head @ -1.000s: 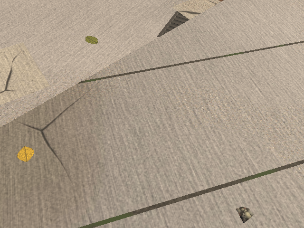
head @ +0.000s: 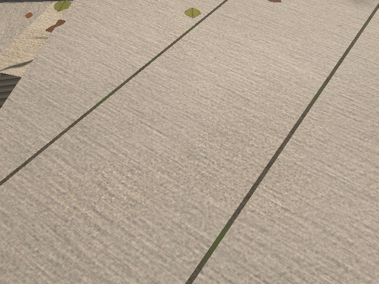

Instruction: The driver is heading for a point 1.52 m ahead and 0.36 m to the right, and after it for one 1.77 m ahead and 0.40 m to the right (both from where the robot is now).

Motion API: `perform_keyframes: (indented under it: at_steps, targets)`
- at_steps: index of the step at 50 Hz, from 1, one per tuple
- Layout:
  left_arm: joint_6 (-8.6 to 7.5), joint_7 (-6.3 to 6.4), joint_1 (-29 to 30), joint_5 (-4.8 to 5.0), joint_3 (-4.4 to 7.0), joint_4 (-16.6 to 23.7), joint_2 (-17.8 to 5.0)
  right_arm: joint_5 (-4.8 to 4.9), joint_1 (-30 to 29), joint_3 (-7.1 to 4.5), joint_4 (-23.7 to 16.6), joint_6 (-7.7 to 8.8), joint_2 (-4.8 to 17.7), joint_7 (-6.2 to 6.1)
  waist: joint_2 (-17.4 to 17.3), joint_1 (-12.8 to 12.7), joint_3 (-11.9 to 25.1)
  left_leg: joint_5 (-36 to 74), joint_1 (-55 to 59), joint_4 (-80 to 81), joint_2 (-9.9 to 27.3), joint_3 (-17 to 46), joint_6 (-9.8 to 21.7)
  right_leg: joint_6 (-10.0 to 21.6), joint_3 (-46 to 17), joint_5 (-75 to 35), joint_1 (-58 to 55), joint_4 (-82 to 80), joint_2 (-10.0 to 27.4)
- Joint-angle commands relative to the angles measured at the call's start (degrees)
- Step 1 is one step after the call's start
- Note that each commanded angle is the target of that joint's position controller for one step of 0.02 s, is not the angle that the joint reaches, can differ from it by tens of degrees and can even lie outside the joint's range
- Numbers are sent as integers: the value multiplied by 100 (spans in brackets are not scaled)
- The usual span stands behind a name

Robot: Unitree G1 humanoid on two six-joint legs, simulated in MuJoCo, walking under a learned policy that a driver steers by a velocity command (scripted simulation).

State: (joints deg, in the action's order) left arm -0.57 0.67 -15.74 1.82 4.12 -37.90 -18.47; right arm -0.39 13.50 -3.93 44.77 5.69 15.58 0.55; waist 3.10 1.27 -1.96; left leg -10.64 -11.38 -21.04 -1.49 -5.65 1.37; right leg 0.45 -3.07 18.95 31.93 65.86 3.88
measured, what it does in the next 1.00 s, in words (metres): walks ahead: right foot, then left foot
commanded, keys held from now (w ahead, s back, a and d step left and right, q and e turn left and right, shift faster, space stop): w+e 0.08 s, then w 0.92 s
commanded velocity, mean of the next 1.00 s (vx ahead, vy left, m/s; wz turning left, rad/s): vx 0.50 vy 0.00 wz -0.19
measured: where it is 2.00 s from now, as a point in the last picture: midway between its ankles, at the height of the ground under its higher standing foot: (222, 142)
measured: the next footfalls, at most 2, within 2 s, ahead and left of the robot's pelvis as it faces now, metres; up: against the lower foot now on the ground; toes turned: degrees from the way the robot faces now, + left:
right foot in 0.30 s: +0.32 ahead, -0.18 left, +0.00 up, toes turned -9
left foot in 0.82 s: +0.66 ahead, +0.02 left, +0.00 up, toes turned -7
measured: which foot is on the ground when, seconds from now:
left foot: down 0.00-0.32, up 0.34-0.80, down 0.82-1.00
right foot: up 0.00-0.28, down 0.30-0.82, up 0.84-1.00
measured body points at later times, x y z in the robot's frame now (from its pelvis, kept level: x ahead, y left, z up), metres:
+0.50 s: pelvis +0.28 -0.08 +0.00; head +0.31 -0.10 +0.45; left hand +0.42 +0.17 -0.10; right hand +0.35 -0.38 -0.12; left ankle +0.30 +0.09 -0.66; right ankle +0.28 -0.17 -0.74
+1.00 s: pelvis +0.57 -0.05 +0.00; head +0.60 -0.04 +0.45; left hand +0.72 +0.21 -0.12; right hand +0.61 -0.34 -0.11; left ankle +0.62 +0.02 -0.74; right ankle +0.52 -0.20 -0.66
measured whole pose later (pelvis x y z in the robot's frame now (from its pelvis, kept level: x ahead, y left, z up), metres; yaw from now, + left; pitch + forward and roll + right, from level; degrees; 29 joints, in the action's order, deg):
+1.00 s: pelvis +0.57 -0.05 +0.00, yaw -9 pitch +1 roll +0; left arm -3.9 0.3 -14.7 0.8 3.0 -44.0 -17.5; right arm -0.4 14.7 -2.2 47.7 4.9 15.9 2.1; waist 2.3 1.4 -2.1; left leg -9.1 -15.4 -23.4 -2.9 -2.8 4.1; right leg 1.3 -2.2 17.7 28.7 63.8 4.0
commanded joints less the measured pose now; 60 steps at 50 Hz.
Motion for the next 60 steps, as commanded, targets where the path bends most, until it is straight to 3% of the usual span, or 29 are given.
perform_keyframes:
  at_steps: [1, 5, 10, 12, 13, 14, 15, 16, 17, 18, 19, 21, 22, 25, 28, 31, 35, 38, 40, 41, 42, 43, 44, 45, 46, 48, 51, 57, 60]
  targets:
    - [-9, -27, 66, -50, 38, 504, -187, 27, -211, -202, -246, 134, 822, -30, -728, -78, -72, 325, 340, 1424, 1797, 1287, 1088, -72, -325, -461, 826, -374, 423]
    - [-97, -155, 578, -61, -22, 584, -106, 36, -172, -216, -150, 80, 966, -33, -568, 78, -169, 980, 473, 1429, 1568, 369, 936, -66, -88, -1656, 659, -1613, 346]
    - [-182, -304, 1421, -44, -85, 871, -45, 200, 401, -258, 139, -64, 1239, 12, -505, 319, -446, 1222, 1039, 1363, 1741, 63, 827, 175, 277, -1630, 349, -2915, 83]
    - [-191, -329, 1375, -89, -12, 925, -212, 259, 466, -287, 221, -150, 1380, 4, -616, 145, -321, 2507, 1434, 899, 1848, -26, 750, 357, 464, -1102, 35, -3196, -144]
    - [-185, -324, 1034, -121, 74, 865, -362, 269, 447, -292, 245, -192, 1452, -9, -710, -117, -18, 3571, 1522, 307, 1808, -156, 661, 473, 619, -957, -558, -3326, -346]
    - [-170, -297, 202, -127, 218, 631, -581, 268, 393, -251, 255, -235, 1406, -31, -688, -614, 480, 4266, 1262, -734, 1622, -409, 501, 637, 784, -1215, -1779, -3619, -598]
    - [-125, -216, -733, -105, 389, 373, -941, 173, 457, -134, 207, -217, 1163, -65, -532, -1027, 1042, 3532, 269, -2088, 1377, -534, 270, 796, 397, -1427, -3396, -3452, -434]
    - [-108, -138, -1115, -122, 502, 300, -1621, -20, 888, 104, -85, -135, 483, -25, 931, -708, 1757, -192, -2079, -4425, 542, -523, -151, 1613, -2452, -553, -5377, -3716, 1141]
    - [-175, -168, -1155, -112, 376, 447, -1332, 85, 848, 111, 31, 7, 658, 11, 777, -787, 2622, -2333, -2625, -5438, 126, 733, -164, 2048, -4305, -373, -5589, -4581, 1833]
    - [-243, -224, -890, -154, 242, 371, -962, 327, 280, -26, -133, 56, 1075, 55, 380, -838, 1843, -2001, -3152, -5692, 428, 955, -100, 1747, -3367, -581, -5097, -4684, 1637]
    - [-283, -233, -602, -132, 201, 328, -843, 339, -18, 13, -234, 97, 981, 55, 323, -689, 1163, -1557, -3209, -5397, 673, 863, -28, 1569, -2481, -1184, -4290, -4690, 1372]
    - [-331, -241, -22, -182, 85, 331, -471, 150, -63, -7, -148, 46, 894, 5, 39, -289, 583, -809, -2692, -4725, 1018, 866, -24, 1317, -1503, -1919, -3049, -5011, 913]
    - [-363, -228, 90, -216, 84, 338, -482, 163, 148, 4, -107, -18, 833, 28, 300, -124, 608, -626, -2363, -4638, 1051, 885, -89, 1418, -1410, -2064, -2686, -5202, 927]
    - [-476, -184, 144, -175, 104, 192, -515, 108, 104, 45, -54, -159, 632, 28, 68, -5, 363, -233, -2341, -4043, 1057, 813, -281, 1483, -905, -2263, -2290, -5617, 822]
    - [-479, -116, -28, -171, 118, 10, -589, 48, -532, 106, -236, -158, 503, 38, -51, -184, 62, 713, -2598, -2828, 1005, 798, -384, 1364, -493, -2233, -2331, -5788, 697]
    - [-454, -78, -232, -142, 149, -168, -727, 93, -1073, 163, -351, -99, 421, 111, 12, -394, -110, 1545, -2316, -1724, 772, 648, -361, 1204, -209, -1840, -2331, -5859, 612]
    - [-397, -59, -535, -68, 194, -473, -824, 128, -1492, 145, -530, -55, 555, 211, 47, -483, -300, 1534, -2349, -1084, 656, 751, -150, 1099, -301, -1680, -2884, -5661, 941]
    - [-307, -18, -505, -54, 231, -603, -879, 106, -1295, 90, -521, -25, 705, 257, 118, -296, -181, 910, -2073, -880, 543, 677, 94, 933, -352, -2371, -3383, -5222, 1108]
    - [-223, 4, -396, -100, 193, -618, -819, 85, -214, -88, -208, -25, 993, 200, 76, 273, 516, 717, -547, -761, 168, 300, 346, 695, -43, -3972, -3301, -3829, 708]
    - [-197, 34, -537, -195, 72, -538, -566, 60, 716, -204, -13, -42, 1338, 149, -347, 600, 1338, 906, 1034, -988, 791, 969, 614, 477, 224, -3084, -2466, -2260, 370]
    - [-312, -21, -1383, -187, -119, -429, 101, 19, 1102, -326, 72, -75, 1924, 148, -1931, 217, 2065, -321, 3094, -477, 2172, 3775, 1637, -18, 314, 112, -95, 19, -695]
    - [-429, -38, -1118, -92, -71, -516, -267, 132, 1196, -194, 82, -66, 1388, 181, -1763, 484, 2261, -1579, 3227, 482, 2281, 5045, 1695, 4, -497, 1449, 668, 756, -747]
    - [-491, -68, -524, 76, 49, -363, -686, 126, 777, -108, 27, -46, 1140, 168, -1300, 467, 1353, -1816, 2580, 567, 2166, 4252, 1395, 106, -478, 1068, 1160, 980, -387]
    - [-516, -47, -112, 60, 30, -245, -683, 82, 373, -64, -56, -51, 997, 153, -834, 340, 864, -1371, 1797, 608, 1955, 3547, 1213, 171, -270, 551, 1077, 741, -69]
    - [-514, -25, 102, -53, 38, -210, -631, 25, 98, -18, -86, -47, 851, 154, -649, 203, 469, -749, 1076, 726, 1758, 3022, 1175, 168, -198, 169, 921, 380, 130]
    - [-421, -26, -113, -109, 47, -286, -478, -46, -102, 42, -104, 3, 664, 149, -881, -81, 403, 93, 432, 981, 1460, 2409, 1118, 136, -236, -286, 291, -49, 344]
    - [-312, -7, -53, -154, 2, -281, -271, 28, 17, 6, 21, 68, 807, 109, -754, -151, 251, 900, 203, 1272, 1409, 1848, 1263, -35, -107, -619, 373, -585, 401]
    - [-400, -85, 1053, -147, -96, -26, -25, 94, 437, -22, 249, -25, 982, -21, -623, 201, -43, 1299, 444, 1437, 1114, 1037, 1007, -175, 147, -2353, 469, -2667, 246]
    - [-455, -180, 1586, -101, -124, 119, 3, 122, 792, -32, 423, -98, 1043, -37, -598, 412, -198, 1222, 775, 1354, 1243, 1013, 1003, -143, 255, -2567, 417, -3278, 105]
Keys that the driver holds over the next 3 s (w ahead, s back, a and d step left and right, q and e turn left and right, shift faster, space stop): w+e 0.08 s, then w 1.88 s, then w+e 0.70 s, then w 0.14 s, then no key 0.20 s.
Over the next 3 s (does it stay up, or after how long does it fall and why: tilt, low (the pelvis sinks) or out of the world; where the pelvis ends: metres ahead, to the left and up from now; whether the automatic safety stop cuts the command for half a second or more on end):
stays up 1.67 -0.31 -0.02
